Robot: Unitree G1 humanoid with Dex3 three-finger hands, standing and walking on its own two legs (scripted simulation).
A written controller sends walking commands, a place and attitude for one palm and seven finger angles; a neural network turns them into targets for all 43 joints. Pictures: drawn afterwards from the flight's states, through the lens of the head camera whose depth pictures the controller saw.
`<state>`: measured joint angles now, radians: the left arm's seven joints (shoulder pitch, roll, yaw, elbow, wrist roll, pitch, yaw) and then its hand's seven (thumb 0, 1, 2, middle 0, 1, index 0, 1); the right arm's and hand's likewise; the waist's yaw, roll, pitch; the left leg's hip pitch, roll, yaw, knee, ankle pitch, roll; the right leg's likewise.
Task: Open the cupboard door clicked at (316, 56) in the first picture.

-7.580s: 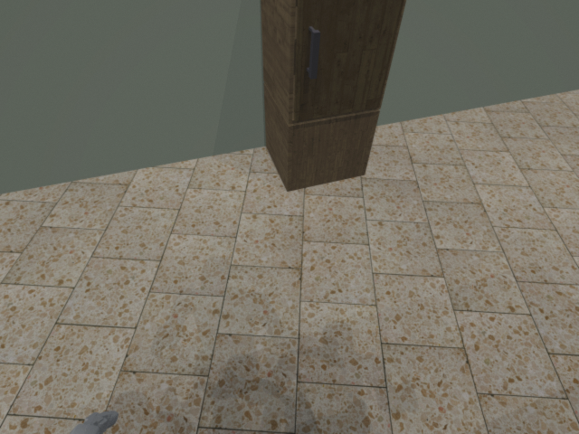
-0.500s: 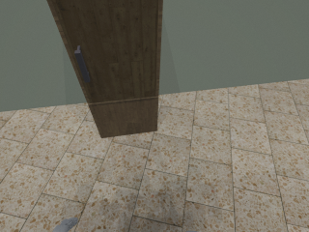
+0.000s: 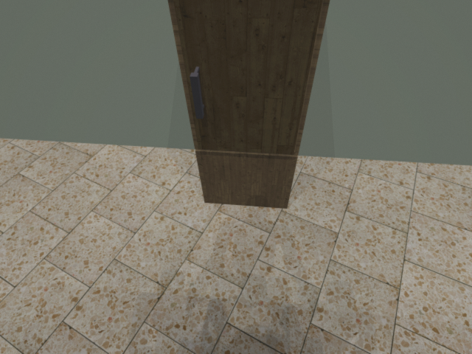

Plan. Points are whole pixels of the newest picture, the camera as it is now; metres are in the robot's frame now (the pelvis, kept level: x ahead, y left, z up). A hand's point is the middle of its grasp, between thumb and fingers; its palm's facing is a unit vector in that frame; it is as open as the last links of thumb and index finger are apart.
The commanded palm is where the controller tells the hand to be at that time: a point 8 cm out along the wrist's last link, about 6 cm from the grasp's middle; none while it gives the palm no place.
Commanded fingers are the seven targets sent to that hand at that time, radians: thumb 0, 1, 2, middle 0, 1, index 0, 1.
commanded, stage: take the last steps up to it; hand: left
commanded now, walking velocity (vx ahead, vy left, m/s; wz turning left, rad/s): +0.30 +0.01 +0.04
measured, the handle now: (198, 93) +0.88 +0.22 -0.07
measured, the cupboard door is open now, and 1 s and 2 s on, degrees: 0 0 0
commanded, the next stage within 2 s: come to a stop and stand still in 0.92 s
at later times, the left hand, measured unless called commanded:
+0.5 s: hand (146, 330) +0.19 +0.22 -0.18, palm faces +0.00 -0.98 -0.19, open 7.4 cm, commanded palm none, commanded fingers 0.00 0.90 0.90 -0.20 -0.30 -0.20 -0.30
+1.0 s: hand (174, 289) +0.28 +0.18 -0.19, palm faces +0.11 -0.98 -0.16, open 7.3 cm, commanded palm none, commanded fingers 0.00 0.90 0.90 -0.20 -0.30 -0.20 -0.30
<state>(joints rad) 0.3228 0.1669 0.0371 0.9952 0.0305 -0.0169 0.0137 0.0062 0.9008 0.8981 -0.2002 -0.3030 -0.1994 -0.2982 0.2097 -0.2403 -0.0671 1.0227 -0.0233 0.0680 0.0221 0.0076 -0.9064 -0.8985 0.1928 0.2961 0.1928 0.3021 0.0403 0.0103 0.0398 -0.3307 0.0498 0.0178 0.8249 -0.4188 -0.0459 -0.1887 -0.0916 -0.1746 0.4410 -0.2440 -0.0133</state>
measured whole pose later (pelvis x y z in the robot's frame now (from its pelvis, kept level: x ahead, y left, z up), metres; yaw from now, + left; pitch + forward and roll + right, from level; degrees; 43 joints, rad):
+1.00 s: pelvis +0.29 +0.01 -0.01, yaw +1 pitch -1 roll -2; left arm 0.32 0.15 0.04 1.11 0.02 -0.05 0.01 0.00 0.92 0.90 -0.20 -0.30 -0.20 -0.30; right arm 0.19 -0.17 -0.05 1.03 -0.02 -0.03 0.01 0.00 -0.92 -0.90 0.19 0.30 0.19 0.30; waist 0.03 0.01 0.02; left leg -0.39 0.09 0.09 0.63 -0.22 -0.01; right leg -0.12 0.00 -0.18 0.43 -0.29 -0.03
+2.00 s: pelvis +0.28 +0.02 +0.00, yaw +1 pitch +0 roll -1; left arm 0.28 0.20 0.06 1.09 0.02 0.04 0.00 0.01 0.91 0.90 -0.20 -0.30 -0.20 -0.30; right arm 0.35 -0.12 -0.02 1.10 -0.02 0.01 -0.03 0.00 -0.90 -0.90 0.19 0.30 0.20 0.30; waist 0.00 -0.03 -0.02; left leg -0.10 0.02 0.02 0.36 -0.26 0.01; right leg -0.39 -0.03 -0.05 0.79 -0.34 0.01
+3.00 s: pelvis +0.26 +0.02 -0.01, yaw +0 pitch -2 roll +0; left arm 0.30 0.14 0.00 1.12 0.01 0.00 0.03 0.01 0.91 0.90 -0.20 -0.30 -0.20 -0.30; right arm 0.34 -0.14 0.02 1.06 -0.02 -0.01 -0.03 0.01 -0.92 -0.90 0.19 0.30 0.19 0.30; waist 0.01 0.02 0.01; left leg -0.17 -0.01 0.05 0.48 -0.28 0.02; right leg -0.25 -0.04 -0.06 0.50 -0.22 0.00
